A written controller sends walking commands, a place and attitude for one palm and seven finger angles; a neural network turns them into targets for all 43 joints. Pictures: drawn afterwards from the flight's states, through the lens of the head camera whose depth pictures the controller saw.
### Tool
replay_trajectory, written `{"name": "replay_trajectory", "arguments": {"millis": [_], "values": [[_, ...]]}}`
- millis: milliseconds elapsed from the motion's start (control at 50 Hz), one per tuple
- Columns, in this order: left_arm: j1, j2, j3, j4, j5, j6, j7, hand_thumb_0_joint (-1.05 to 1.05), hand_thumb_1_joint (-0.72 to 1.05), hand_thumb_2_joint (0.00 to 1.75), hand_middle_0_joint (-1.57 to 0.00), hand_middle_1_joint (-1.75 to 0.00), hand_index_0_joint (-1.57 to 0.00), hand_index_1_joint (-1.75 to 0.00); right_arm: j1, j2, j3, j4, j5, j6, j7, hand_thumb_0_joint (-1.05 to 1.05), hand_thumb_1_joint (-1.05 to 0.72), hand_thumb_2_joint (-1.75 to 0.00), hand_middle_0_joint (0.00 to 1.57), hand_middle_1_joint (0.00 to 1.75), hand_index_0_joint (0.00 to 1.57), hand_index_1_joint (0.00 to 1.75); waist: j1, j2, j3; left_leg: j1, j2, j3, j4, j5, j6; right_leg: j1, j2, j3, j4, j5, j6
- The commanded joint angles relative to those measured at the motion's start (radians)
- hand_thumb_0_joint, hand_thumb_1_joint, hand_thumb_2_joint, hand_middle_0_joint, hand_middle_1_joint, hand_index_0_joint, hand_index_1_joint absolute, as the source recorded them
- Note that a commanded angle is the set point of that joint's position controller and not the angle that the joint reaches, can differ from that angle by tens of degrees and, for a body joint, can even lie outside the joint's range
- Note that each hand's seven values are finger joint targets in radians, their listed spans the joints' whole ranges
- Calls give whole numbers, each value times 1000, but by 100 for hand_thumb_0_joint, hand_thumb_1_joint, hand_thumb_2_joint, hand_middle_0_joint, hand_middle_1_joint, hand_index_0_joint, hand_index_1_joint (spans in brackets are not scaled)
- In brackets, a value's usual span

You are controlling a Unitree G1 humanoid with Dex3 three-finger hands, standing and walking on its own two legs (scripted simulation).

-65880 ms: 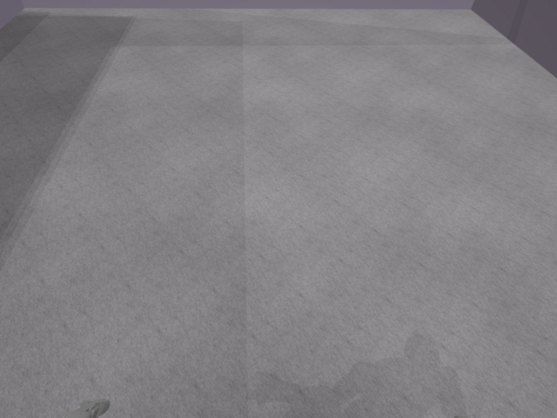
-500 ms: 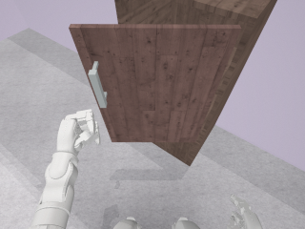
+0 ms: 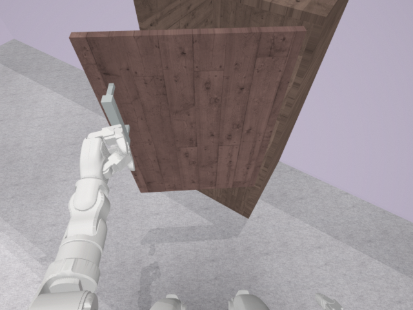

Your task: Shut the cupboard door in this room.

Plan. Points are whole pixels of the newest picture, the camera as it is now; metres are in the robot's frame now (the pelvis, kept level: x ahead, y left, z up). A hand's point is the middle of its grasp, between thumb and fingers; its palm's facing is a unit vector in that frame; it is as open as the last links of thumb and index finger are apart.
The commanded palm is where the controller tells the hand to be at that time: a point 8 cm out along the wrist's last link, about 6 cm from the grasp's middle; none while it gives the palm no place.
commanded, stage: bring the fist close to the handle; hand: left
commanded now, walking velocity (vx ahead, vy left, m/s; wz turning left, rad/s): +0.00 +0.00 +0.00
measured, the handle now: (118, 116) +0.51 +0.20 +0.06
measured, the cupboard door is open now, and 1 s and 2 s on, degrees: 35 28 17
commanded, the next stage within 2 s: push the door shut along its arc in 0.18 s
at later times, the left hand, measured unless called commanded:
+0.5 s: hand (128, 148) +0.41 +0.16 +0.07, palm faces +0.02 -1.00 -0.03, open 3.1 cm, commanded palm +0.40 +0.21 +0.07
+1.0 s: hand (133, 124) +0.48 +0.16 +0.07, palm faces -0.12 -0.99 -0.02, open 3.2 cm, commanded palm +0.48 +0.20 +0.07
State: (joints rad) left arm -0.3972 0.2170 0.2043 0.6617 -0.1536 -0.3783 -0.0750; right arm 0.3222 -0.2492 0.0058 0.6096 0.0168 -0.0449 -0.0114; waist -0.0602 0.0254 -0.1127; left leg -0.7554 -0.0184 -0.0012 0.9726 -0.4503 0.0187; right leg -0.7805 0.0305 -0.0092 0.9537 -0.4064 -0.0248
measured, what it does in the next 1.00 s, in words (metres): stands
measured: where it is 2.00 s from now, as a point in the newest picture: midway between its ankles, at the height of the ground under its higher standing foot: outside the picture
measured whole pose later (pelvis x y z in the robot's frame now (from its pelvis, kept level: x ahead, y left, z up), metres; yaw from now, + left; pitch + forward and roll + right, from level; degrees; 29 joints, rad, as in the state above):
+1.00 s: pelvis -0.01 +0.01 -0.02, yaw +1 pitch +20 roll -2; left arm -0.91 0.42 0.26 1.16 -0.15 -0.39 -0.29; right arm 0.37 -0.28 0.02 0.66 0.02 -0.04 -0.02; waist -0.14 0.03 -0.11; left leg -0.97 -0.02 -0.03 1.09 -0.46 0.02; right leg -0.97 0.03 -0.05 1.04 -0.41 -0.02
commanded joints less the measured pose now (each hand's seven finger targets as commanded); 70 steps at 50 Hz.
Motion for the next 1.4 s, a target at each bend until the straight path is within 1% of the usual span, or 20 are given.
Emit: {"name": "replay_trajectory", "arguments": {"millis": [0, 80, 140, 180, 240, 260, 300, 380, 600, 680, 700, 760, 860, 960, 1040, 1100, 1180, 1260, 1300, 1380], "values": [[-344, 158, 29, -228, -15, -92, 2, 0, 90, 90, -130, -150, -130, -150, -1, -131, -52, -122, 2, -38, -14, 0, -90, -90, 20, 30, 20, 30, 6, -4, -324, 113, 2, -9, -134, 201, 3, 242, -13, 7, -124, 229, 2], [-378, 177, 35, -206, -8, -106, 0, 0, 90, 90, -130, -150, -130, -150, -4, -134, -53, -109, 1, -39, -17, 0, -90, -90, 20, 30, 20, 30, 4, -1, -332, 106, 0, -11, -136, 163, 4, 240, -16, 15, -128, 189, 1], [-365, 133, 4, -205, -15, -107, -5, 0, 90, 90, -130, -150, -130, -150, -7, -128, -52, -110, 2, -43, -17, 0, -90, -90, 20, 30, 20, 30, 3, 6, -346, 131, 0, -12, -135, 191, 4, 238, -14, 9, -126, 217, 1], [-378, 169, 29, -160, -14, -100, -6, 0, 90, 90, -130, -150, -130, -150, -7, -134, -50, -105, 3, -40, -19, 0, -90, -90, 20, 30, 20, 30, -2, -44, -305, 90, 0, -13, -139, 144, 5, 233, -16, 14, -139, 171, 5], [-396, 188, 47, -160, -12, -100, -7, 0, 90, 90, -130, -150, -130, -150, -11, -134, -49, -110, 2, -37, -21, 0, -90, -90, 20, 30, 20, 30, 7, -19, -327, 92, -2, -12, -136, 156, 5, 243, -19, 17, -130, 186, 2], [-380, 159, 28, -152, -14, -98, -9, 0, 90, 90, -130, -150, -130, -150, -11, -129, -48, -115, 2, -38, -18, 0, -90, -90, 20, 30, 20, 30, 7, -17, -333, 97, -4, -8, -136, 162, 6, 248, -18, 17, -132, 195, 3], [-402, 194, 43, -148, -11, -102, -20, 0, 90, 90, -130, -150, -130, -150, -3, -135, -48, -111, 2, -37, -20, 0, -90, -90, 20, 30, 20, 30, 2, -18, -336, 96, -4, -12, -129, 179, 7, 255, -18, 19, -125, 220, 2], [-559, 198, 21, -89, -8, -110, -55, 0, 90, 90, -130, -150, -130, -150, -2, -135, -46, -95, 7, -34, -25, 0, -90, -90, 20, 30, 20, 30, -35, -19, -314, 85, -1, -18, -115, 137, 8, 202, -19, 24, -125, 182, 6], [-717, 293, 77, 132, -19, -100, -161, 0, 90, 90, -130, -150, -130, -150, 62, -154, -46, -72, 9, -22, -25, 0, -90, -90, 20, 30, 20, 30, -41, 27, -394, 73, -3, -35, -71, 222, 7, 172, -12, 20, -71, 256, -5], [-795, 310, 79, 183, -18, -94, -185, 0, 90, 90, -130, -150, -130, -150, 91, -163, -50, -58, 10, -15, -23, 0, -90, -90, 20, 30, 20, 30, -69, -13, -396, 45, 3, -39, -57, 201, 11, 147, -12, 22, -71, 238, 2], [-815, 303, 66, 173, -16, -99, -193, 0, 90, 90, -130, -150, -130, -150, 95, -165, -50, -61, 8, -16, -23, 0, -90, -90, 20, 30, 20, 30, -70, 32, -412, 66, 0, -42, -53, 216, 10, 129, -10, 19, -63, 240, -3], [-884, 318, 64, 226, -12, -88, -207, 0, 90, 90, -130, -150, -130, -150, 113, -174, -49, -42, 7, -12, -22, 0, -90, -90, 20, 30, 20, 30, -98, 2, -394, 37, 5, -50, -47, 167, 14, 91, -9, 19, -69, 184, 2], [-985, 286, 5, 275, 3, -78, -233, 0, 90, 90, -130, -150, -130, -150, 140, -184, -50, -22, 5, -13, -20, 0, -90, -90, 20, 30, 20, 30, -138, 56, -387, 81, 15, -76, -38, 146, 11, -25, -4, 2, -62, 123, -2], [-1060, 372, 64, 299, 10, -72, -236, 0, 90, 90, -130, -150, -130, -150, 173, -198, -48, -13, -4, -15, -18, 0, -90, -90, 20, 30, 20, 30, -140, 87, -454, 96, 19, -91, -20, 179, 9, -41, 0, -3, -42, 126, -6], [-1102, 359, 38, 310, 26, -71, -237, 0, 90, 90, -130, -150, -130, -150, 189, -200, -46, -10, -9, -13, -11, 0, -90, -90, 20, 30, 20, 30, -158, 120, -473, 125, 23, -101, -9, 207, 7, -80, 5, -8, -35, 131, -8], [-1147, 412, 75, 338, 32, -64, -232, 0, 90, 90, -130, -150, -130, -150, 210, -208, -44, -6, -12, -10, -11, 0, -90, -90, 20, 30, 20, 30, -171, 103, -463, 104, 25, -107, -2, 202, 11, -89, 8, -12, -30, 123, -9], [-1186, 370, 26, 348, 46, -56, -242, 0, 90, 90, -130, -150, -130, -150, 219, -205, -42, -3, -15, -7, -3, 0, -90, -90, 20, 30, 20, 30, -188, 146, -477, 139, 29, -113, 7, 224, 6, -126, 10, -16, -28, 129, -10], [-1213, 458, 96, 405, 46, -33, -250, 0, 90, 90, -130, -150, -130, -150, 240, -213, -35, -2, -16, 1, -5, 0, -90, -90, 20, 30, 20, 30, -194, 110, -463, 82, 31, -110, 17, 229, 12, -105, 13, -14, -23, 140, -9], [-1260, 438, 73, 393, 55, -34, -248, 0, 90, 90, -130, -150, -130, -150, 247, -208, -33, -5, -20, -1, -3, 0, -90, -90, 20, 30, 20, 30, -209, 134, -473, 84, 27, -106, 31, 242, 16, -124, 15, -12, -17, 148, -7], [-1254, 484, 99, 403, 72, -25, -257, 0, 90, 90, -130, -150, -130, -150, 261, -210, -33, -6, -23, 8, 1, 0, -90, -90, 20, 30, 20, 30, -206, 155, -523, 97, 33, -102, 49, 301, 13, -104, 15, -10, -5, 198, -8]]}}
